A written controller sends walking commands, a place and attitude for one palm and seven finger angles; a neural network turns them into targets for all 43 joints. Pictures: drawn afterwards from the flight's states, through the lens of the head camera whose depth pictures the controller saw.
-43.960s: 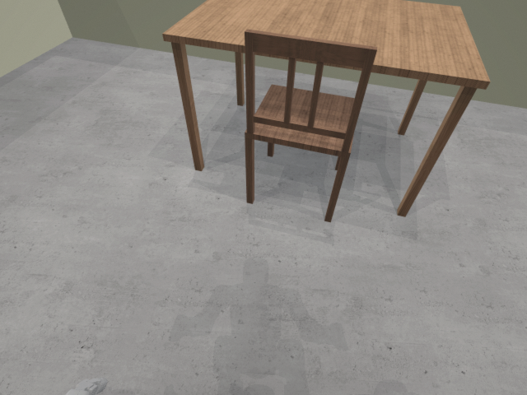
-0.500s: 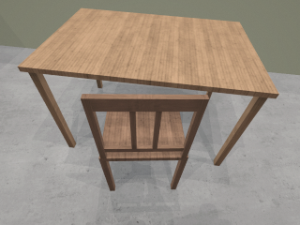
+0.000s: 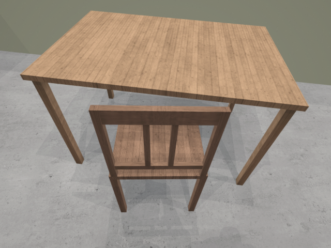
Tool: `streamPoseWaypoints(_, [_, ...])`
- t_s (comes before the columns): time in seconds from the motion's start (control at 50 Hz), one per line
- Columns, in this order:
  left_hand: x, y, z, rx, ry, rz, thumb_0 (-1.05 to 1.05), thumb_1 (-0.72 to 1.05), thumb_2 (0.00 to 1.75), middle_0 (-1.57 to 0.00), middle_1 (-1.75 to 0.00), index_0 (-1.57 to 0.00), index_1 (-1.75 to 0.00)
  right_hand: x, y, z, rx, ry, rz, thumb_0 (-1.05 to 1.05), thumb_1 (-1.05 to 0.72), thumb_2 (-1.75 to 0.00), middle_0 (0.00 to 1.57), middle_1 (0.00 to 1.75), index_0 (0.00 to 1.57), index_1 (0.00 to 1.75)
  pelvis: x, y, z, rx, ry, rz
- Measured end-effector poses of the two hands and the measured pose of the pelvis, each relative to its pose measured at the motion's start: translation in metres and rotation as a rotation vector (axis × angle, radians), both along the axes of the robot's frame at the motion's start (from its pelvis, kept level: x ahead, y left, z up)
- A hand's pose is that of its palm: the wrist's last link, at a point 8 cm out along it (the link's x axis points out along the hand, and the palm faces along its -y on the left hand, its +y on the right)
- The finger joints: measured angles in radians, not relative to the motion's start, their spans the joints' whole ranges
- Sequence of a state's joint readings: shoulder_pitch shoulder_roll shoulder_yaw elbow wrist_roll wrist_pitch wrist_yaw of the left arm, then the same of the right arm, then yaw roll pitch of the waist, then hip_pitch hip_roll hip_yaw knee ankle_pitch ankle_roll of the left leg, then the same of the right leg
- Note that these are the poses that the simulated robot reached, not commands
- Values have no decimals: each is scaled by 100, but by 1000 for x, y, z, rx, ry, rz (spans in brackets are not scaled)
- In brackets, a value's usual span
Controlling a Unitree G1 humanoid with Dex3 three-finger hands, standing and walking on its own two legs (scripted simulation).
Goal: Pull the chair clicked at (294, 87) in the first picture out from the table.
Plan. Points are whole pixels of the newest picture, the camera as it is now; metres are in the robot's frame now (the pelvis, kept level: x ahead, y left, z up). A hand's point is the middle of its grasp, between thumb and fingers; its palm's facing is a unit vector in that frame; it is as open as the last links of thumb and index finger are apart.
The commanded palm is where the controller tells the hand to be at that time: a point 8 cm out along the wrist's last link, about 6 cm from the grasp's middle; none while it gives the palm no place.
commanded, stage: shuffle to correct the standing spot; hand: left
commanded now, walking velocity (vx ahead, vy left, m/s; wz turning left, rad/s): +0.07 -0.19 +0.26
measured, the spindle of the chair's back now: (147, 145) +0.48 +0.09 -0.12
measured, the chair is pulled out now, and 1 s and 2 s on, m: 0.10 0.10 0.10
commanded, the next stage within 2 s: come to a stop and stand still in 0.60 s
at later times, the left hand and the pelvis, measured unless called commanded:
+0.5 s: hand out of the picture -0.03 +0.07 -0.19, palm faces +0.15 -0.98 -0.14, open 7.3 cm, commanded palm none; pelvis +0.04 -0.07 -0.01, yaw +4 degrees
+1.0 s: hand out of the picture +0.08 +0.02 -0.19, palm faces +0.08 -0.98 -0.20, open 7.3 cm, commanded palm none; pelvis +0.08 -0.15 -0.02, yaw +3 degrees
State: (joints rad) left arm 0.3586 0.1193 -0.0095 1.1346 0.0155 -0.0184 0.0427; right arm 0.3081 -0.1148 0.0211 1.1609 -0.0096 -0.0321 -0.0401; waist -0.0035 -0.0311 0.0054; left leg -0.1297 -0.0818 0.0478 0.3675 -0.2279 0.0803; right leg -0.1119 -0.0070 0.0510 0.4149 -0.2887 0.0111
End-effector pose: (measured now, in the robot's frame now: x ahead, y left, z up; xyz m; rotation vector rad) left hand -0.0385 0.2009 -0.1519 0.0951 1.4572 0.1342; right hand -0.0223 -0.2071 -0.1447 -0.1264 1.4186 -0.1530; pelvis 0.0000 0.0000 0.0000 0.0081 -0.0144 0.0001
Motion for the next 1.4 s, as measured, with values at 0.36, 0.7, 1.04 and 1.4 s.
streamPoseWaypoints(0.36, [3,-48,2,28,65,77,0,91,90,-20,-30,-20,-30,17,-56,-11,-8,101,15,0,-91,-89,20,30,20,30,30,-53,-8,6,42,54])
streamPoseWaypoints(0.7, [31,-92,-26,-52,81,60,0,91,90,-20,-30,-20,-30,127,-108,1,-110,-173,58,0,-91,-89,20,30,20,30,53,-90,-19,4,-8,25])
streamPoseWaypoints(1.04, [115,-132,0,68,-70,26,1,93,90,-20,-30,-20,-30,129,-175,-18,-5,-44,42,0,-92,-89,20,30,20,30,89,-154,-14,6,14,62])
streamPoseWaypoints(1.4, [103,-67,-11,110,-141,42,0,91,90,-20,-30,-20,-30,156,-144,2,-71,-205,114,0,-91,-89,20,30,20,30,58,-112,-19,-11,-17,63])
